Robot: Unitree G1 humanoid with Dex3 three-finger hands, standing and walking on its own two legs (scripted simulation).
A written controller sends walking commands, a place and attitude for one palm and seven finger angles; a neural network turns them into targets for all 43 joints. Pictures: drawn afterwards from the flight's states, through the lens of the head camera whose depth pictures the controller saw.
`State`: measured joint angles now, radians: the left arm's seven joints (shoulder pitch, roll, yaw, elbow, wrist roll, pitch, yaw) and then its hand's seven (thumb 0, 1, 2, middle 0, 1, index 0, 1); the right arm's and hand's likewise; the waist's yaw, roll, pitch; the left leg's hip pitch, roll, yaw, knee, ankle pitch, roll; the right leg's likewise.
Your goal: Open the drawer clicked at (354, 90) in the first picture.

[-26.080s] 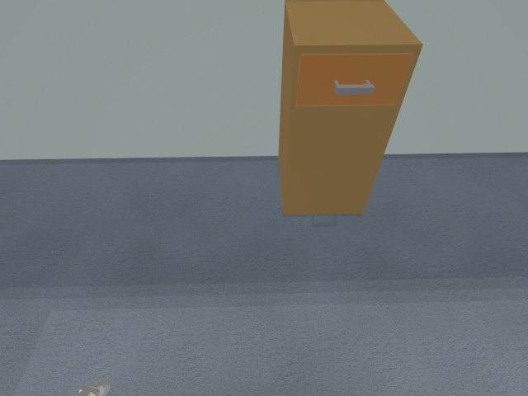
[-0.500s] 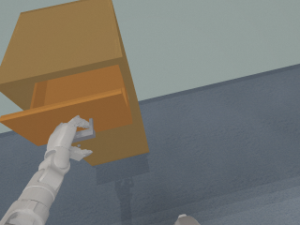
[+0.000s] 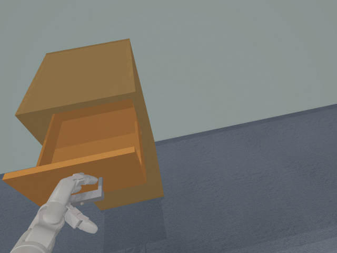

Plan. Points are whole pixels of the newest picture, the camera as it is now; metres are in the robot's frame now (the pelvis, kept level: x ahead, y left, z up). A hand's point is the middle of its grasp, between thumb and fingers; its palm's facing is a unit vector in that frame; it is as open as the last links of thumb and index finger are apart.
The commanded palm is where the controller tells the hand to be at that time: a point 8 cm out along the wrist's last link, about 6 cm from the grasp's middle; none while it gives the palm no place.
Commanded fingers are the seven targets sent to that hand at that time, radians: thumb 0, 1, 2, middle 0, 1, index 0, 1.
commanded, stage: relax the arm and regain balance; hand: left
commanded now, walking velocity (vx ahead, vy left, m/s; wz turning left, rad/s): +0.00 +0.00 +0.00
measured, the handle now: (81, 191) +0.31 +0.26 -0.06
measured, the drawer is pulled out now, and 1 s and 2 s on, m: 0.23 0.27 0.27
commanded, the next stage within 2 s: stand and wait in 0.70 s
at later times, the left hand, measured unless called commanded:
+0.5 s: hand (79, 218) +0.23 +0.23 -0.03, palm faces -0.20 -0.76 -0.62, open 13.8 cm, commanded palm none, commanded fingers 0.00 -0.50 0.30 -0.15 -0.30 -0.15 -0.30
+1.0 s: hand (78, 219) +0.22 +0.23 -0.03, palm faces -0.20 -0.77 -0.60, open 14.0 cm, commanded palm none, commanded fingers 0.00 -0.50 0.30 -0.15 -0.30 -0.15 -0.30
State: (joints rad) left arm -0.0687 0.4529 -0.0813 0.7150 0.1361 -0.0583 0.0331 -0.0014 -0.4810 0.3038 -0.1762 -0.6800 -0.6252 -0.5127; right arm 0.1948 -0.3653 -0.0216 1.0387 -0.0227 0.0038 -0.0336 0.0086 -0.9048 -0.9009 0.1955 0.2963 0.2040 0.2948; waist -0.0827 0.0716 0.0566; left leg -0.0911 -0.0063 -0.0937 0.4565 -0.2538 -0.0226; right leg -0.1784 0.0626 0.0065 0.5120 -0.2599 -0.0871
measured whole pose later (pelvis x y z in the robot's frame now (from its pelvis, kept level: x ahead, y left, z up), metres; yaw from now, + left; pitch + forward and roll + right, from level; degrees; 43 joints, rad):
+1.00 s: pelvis -0.06 +0.02 +0.00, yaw +0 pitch -5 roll +2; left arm -0.11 0.46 -0.10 0.71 0.12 -0.04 0.00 0.00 -0.48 0.30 -0.14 -0.67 -0.56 -0.48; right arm 0.29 -0.34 -0.02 1.12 -0.02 0.01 0.00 0.01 -0.90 -0.90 0.20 0.30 0.20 0.29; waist -0.10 0.04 0.06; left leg -0.14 -0.02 -0.10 0.43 -0.20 -0.04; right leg -0.24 0.04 0.00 0.48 -0.16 -0.06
